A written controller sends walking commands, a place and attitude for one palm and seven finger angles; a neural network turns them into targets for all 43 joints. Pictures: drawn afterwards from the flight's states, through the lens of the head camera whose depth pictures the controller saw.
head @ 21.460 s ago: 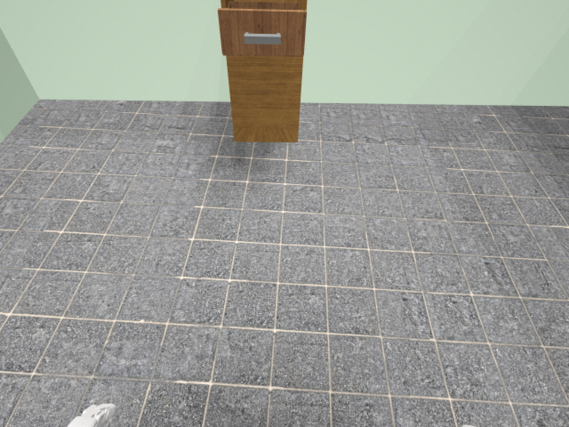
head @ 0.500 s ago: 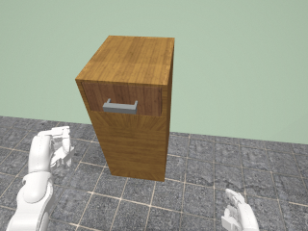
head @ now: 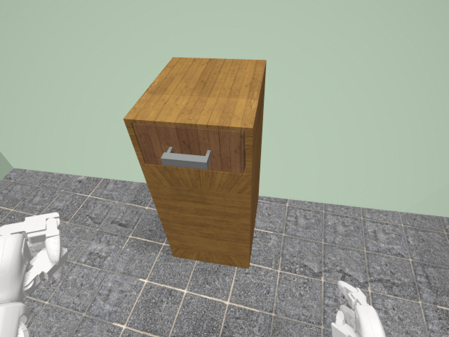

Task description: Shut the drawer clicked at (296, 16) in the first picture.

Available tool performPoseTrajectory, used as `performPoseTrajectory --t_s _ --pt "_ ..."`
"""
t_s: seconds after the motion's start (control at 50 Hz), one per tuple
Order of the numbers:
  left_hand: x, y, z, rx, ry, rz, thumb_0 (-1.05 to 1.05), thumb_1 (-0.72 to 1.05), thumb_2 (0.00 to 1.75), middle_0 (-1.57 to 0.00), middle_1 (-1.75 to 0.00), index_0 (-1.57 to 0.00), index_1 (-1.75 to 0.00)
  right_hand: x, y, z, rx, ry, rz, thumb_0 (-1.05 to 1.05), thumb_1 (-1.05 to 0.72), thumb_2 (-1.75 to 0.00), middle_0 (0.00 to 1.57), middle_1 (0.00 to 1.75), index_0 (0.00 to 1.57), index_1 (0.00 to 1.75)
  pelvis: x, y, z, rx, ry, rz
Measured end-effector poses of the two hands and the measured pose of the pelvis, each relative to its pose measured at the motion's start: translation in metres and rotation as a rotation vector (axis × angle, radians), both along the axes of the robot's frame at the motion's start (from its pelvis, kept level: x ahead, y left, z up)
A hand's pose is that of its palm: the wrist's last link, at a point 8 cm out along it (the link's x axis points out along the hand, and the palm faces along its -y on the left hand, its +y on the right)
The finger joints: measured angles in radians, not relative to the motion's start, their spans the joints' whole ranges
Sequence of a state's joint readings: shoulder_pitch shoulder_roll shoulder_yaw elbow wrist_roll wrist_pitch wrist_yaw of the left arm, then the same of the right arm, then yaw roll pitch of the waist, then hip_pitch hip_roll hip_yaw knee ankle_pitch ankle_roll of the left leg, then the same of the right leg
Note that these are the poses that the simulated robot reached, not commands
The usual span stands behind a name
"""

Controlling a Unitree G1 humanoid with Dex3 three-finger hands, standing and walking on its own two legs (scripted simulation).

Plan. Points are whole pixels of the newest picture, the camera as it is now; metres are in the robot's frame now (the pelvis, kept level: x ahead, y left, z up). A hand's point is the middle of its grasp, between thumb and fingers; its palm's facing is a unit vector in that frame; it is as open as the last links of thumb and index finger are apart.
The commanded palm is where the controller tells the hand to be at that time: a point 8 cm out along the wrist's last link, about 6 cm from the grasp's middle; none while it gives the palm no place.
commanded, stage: step back with the hand held close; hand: left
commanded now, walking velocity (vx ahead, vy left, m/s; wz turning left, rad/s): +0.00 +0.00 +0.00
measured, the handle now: (187, 156) +0.60 +0.20 -0.05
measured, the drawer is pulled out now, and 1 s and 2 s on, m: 0.00 0.00 0.00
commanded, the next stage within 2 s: stop stepping back and stand still in 1.38 s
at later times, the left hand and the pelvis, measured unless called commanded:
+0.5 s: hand (67, 251) +0.19 +0.25 +0.14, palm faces +0.24 -0.83 -0.50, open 3.3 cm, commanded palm +0.12 +0.30 +0.17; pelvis -0.01 +0.02 +0.00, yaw -1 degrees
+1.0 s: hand (3, 312) +0.10 +0.27 +0.16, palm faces +0.36 -0.83 -0.41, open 3.3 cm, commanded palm +0.03 +0.32 +0.17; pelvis -0.10 +0.04 -0.02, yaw +0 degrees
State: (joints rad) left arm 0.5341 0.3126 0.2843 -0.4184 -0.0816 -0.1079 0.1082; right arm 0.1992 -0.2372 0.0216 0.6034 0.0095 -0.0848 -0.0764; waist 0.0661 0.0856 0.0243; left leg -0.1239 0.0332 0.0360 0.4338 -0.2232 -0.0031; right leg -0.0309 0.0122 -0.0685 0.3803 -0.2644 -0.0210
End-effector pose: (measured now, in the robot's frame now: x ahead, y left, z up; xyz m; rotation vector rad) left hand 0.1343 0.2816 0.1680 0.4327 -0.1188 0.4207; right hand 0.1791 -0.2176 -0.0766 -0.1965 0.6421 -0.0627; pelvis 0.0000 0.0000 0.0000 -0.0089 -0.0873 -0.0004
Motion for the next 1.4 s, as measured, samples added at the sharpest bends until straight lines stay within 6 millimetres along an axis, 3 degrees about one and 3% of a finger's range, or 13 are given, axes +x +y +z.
performPoseTrajectory --t_s 0.1,0.26,0.44,0.66,0.78,0.94,1.14,1.2,1.3,1.4 --pt "0.007 -0.004 -0.008 -0.028 0.010 -0.011 0.02 0.89 0.90 -1.40 -1.60 -1.40 -1.60 -0.001 -0.001 0.002 -0.014 -0.004 0.002 0.02 -0.91 -0.90 0.20 0.30 0.20 0.30 0.002 -0.001 0.000 0.002 0.002 -0.003" --pt "0.022 0.002 0.021 0.099 -0.072 -0.067 0.02 0.89 0.90 -1.40 -1.60 -1.40 -1.60 -0.001 -0.003 0.004 -0.015 0.024 -0.022 0.02 -0.91 -0.90 0.20 0.30 0.20 0.30 0.003 0.003 0.000 -0.008 0.043 -0.010" --pt "0.025 0.006 -0.008 0.082 0.112 -0.143 0.02 0.89 0.90 -1.40 -1.60 -1.40 -1.60 -0.026 -0.010 -0.005 -0.037 0.136 -0.120 0.02 -0.91 -0.90 0.20 0.30 0.20 0.30 -0.008 0.018 0.000 -0.002 0.101 -0.028" --pt "-0.013 0.018 0.012 0.150 -0.003 -0.152 0.02 0.89 0.90 -1.40 -1.60 -1.40 -1.60 -0.054 0.006 -0.001 -0.061 0.113 -0.103 0.02 -0.91 -0.90 0.20 0.30 0.20 0.30 -0.041 0.026 -0.006 -0.008 0.098 -0.019" --pt "-0.044 0.022 0.008 0.142 -0.030 -0.122 0.02 0.89 0.90 -1.40 -1.60 -1.40 -1.60 -0.071 0.014 -0.001 -0.044 0.057 -0.089 0.02 -0.91 -0.90 0.20 0.30 0.20 0.30 -0.065 0.028 -0.011 -0.021 0.088 -0.012" --pt "-0.074 0.024 0.002 0.102 -0.100 -0.117 0.02 0.89 0.90 -1.40 -1.60 -1.40 -1.60 -0.111 0.012 -0.006 -0.096 0.086 -0.084 0.02 -0.91 -0.90 0.20 0.30 0.20 0.30 -0.090 0.034 -0.015 -0.041 0.079 -0.008" --pt "-0.094 0.038 0.017 0.191 -0.157 -0.134 0.02 0.89 0.90 -1.40 -1.60 -1.40 -1.60 -0.156 0.019 -0.007 -0.100 0.131 -0.096 0.02 -0.91 -0.90 0.20 0.30 0.20 0.30 -0.119 0.034 -0.013 -0.069 0.119 0.039" --pt "-0.110 0.034 0.015 0.189 -0.127 -0.128 0.02 0.89 0.90 -1.40 -1.60 -1.40 -1.60 -0.159 0.020 -0.009 -0.078 0.120 -0.068 0.02 -0.91 -0.90 0.20 0.30 0.20 0.30 -0.128 0.028 -0.015 -0.050 0.162 0.022" --pt "-0.127 0.010 0.004 0.150 -0.092 -0.181 0.02 0.89 0.90 -1.40 -1.60 -1.40 -1.60 -0.164 0.017 -0.022 -0.057 0.130 -0.029 0.02 -0.90 -0.90 0.20 0.30 0.20 0.30 -0.154 0.020 -0.019 -0.041 0.170 -0.018" --pt "-0.136 0.001 0.016 0.156 -0.161 -0.240 0.02 0.88 0.90 -1.40 -1.60 -1.40 -1.60 -0.179 0.012 -0.016 -0.059 0.127 -0.062 0.02 -0.91 -0.90 0.20 0.30 0.20 0.30 -0.165 0.018 -0.017 -0.033 0.118 -0.012"
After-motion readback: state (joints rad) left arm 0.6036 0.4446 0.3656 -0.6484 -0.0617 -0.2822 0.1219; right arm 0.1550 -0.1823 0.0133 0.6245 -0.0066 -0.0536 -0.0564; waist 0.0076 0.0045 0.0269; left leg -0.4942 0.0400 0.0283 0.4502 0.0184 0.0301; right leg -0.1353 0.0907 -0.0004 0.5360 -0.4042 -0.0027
